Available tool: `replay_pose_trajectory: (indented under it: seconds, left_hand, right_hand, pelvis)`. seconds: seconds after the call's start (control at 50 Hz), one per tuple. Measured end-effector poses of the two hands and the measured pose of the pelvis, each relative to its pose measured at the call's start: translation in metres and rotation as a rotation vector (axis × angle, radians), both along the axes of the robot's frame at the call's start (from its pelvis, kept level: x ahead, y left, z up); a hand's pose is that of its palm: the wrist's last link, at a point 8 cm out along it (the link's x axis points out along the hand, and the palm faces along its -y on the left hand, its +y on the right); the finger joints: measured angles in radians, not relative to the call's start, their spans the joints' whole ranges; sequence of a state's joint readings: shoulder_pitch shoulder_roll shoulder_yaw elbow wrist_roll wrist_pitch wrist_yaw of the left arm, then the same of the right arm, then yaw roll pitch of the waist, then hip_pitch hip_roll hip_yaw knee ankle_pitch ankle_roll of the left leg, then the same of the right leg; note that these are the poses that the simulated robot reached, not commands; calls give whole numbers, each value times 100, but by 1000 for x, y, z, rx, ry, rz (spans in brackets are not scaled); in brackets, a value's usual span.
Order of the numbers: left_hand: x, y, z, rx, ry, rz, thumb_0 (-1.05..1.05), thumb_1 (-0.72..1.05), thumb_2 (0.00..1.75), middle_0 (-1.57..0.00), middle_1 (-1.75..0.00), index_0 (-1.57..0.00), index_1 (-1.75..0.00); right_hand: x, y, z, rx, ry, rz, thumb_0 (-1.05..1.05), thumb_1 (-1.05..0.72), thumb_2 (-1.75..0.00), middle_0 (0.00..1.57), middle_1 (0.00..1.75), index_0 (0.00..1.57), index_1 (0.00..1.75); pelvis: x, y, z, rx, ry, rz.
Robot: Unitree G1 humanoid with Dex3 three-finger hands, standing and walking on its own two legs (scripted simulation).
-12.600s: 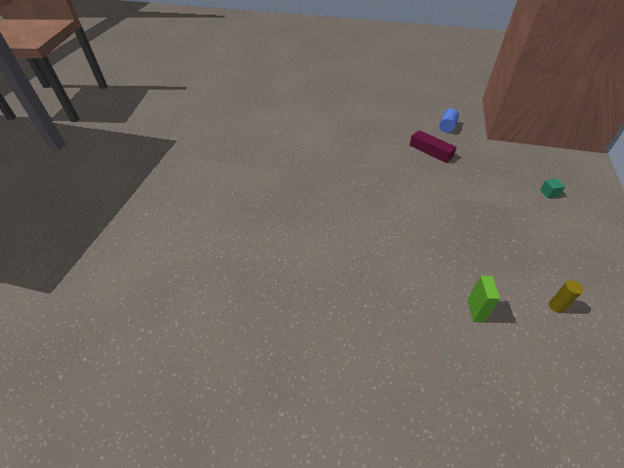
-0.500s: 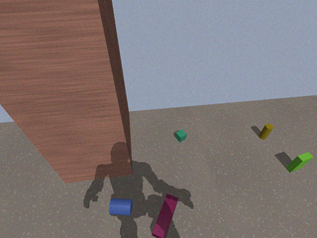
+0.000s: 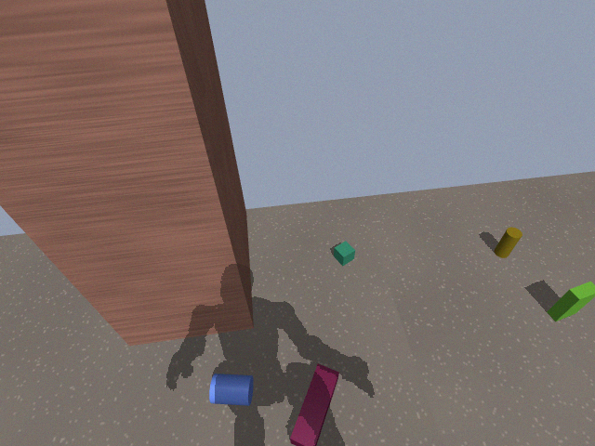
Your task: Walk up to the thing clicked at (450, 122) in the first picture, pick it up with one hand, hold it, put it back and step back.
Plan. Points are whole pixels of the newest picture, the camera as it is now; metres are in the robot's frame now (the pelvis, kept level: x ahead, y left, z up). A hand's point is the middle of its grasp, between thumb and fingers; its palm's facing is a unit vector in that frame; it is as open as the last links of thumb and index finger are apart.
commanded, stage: walk up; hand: left
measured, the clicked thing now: (232, 389) +0.42 +0.26 -0.74
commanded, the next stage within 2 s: stand in 0.64 s
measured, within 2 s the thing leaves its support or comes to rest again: neither
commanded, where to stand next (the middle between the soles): +0.03 +0.02 m, yaw +0 degrees
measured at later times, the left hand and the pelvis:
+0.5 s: hand out of the picture +0.09 +0.26 -0.15, palm faces -0.04 -0.93 -0.37, open 7.4 cm; pelvis +0.00 +0.01 +0.00, yaw -1 degrees
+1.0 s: hand out of the picture +0.07 +0.25 -0.16, palm faces -0.05 -0.94 -0.33, open 7.4 cm; pelvis +0.01 +0.00 +0.00, yaw -1 degrees
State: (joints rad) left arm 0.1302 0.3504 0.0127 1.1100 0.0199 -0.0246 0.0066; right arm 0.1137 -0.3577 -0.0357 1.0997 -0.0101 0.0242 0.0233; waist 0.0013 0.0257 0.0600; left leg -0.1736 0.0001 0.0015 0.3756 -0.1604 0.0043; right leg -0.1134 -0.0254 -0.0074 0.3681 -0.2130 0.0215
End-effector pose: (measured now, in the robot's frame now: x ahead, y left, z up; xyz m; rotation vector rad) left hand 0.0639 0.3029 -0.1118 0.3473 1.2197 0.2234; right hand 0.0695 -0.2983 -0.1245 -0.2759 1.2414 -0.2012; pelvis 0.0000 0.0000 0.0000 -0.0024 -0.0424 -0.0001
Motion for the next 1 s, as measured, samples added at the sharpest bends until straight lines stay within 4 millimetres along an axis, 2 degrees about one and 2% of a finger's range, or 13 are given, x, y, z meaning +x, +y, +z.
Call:
replay_pose_trajectory:
  seconds: [0.16, 0.3, 0.66, 0.82, 1.0]
  left_hand:
    - [27, -5, 0, -13, -49, -28, 0, 91, 90, -20, -30, -20, -30]
    - [36, -4, 0, -17, -61, -42, 0, 91, 90, -20, -30, -20, -30]
    - [12, 6, -3, -10, 2, -23, 0, 91, 90, -20, -30, -20, -30]
    - [5, -1, -5, -32, 24, -20, 0, 91, 90, -20, -30, -20, -30]
    - [7, -9, -7, -46, 26, -22, 0, 91, 90, -20, -30, -20, -30]
  right_hand:
    - [9, -2, 6, -14, -27, -9, 0, -90, -90, 20, 30, 20, 30]
    - [10, -1, 8, -22, -33, -13, 0, -90, -90, 20, 30, 20, 30]
    - [-2, 7, 4, -12, 3, -8, 0, -90, -90, 20, 30, 20, 30]
    - [2, 8, 6, -12, -11, 2, 0, -90, -90, 20, 30, 20, 30]
    - [7, 0, 8, -28, -17, 5, 0, -90, -90, 20, 30, 20, 30]
  pelvis:
    - [3, 1, 0, 1, -4, -6]
    - [3, 3, 0, 1, -4, -10]
    - [1, 8, 1, 3, -2, -12]
    - [6, 5, 2, 5, -1, -13]
    - [11, 1, 3, 5, -1, -14]
